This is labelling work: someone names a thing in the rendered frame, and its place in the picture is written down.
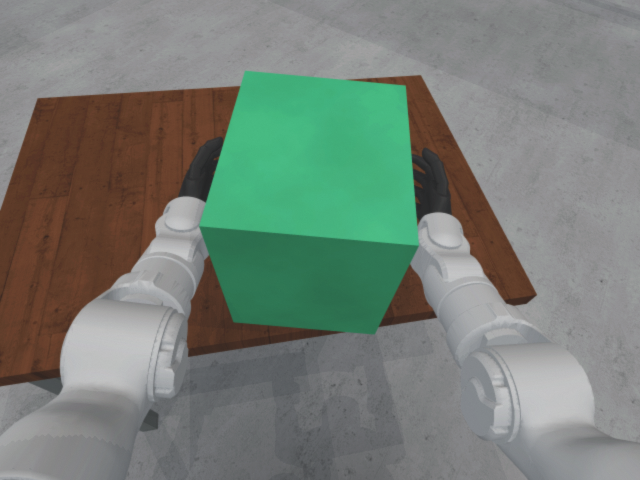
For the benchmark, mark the carton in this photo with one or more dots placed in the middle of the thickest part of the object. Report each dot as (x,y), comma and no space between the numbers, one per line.
(310,221)

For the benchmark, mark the right robot upper arm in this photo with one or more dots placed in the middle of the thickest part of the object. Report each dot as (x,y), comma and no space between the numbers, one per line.
(534,401)

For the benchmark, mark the robot left hand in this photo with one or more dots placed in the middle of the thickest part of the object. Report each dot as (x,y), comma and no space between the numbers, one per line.
(198,179)

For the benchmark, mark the robot right forearm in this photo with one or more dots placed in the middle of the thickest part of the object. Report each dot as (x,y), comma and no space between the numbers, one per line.
(464,300)

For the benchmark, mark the robot left forearm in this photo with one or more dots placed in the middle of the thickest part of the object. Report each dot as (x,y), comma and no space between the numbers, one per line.
(170,269)

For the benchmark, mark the left robot upper arm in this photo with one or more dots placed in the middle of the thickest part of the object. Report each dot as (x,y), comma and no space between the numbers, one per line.
(121,358)

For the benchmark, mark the robot right hand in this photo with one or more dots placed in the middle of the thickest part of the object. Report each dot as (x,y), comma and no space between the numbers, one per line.
(435,195)

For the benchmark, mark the table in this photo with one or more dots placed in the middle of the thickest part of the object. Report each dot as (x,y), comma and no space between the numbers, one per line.
(95,173)

